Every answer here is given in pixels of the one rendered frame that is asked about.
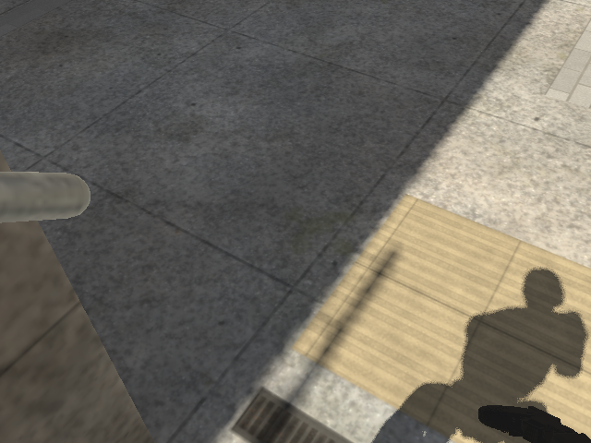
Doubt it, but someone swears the robot right hand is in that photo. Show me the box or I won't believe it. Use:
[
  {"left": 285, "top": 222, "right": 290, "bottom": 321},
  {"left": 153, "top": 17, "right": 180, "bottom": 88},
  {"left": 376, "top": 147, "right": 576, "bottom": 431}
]
[{"left": 478, "top": 405, "right": 591, "bottom": 443}]

